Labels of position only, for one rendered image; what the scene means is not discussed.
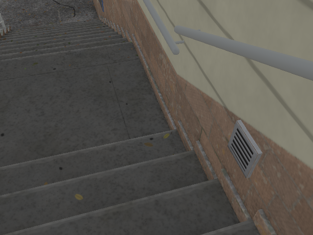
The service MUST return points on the stairs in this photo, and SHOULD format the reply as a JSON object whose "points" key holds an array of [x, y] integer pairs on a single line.
{"points": [[57, 37], [148, 185]]}

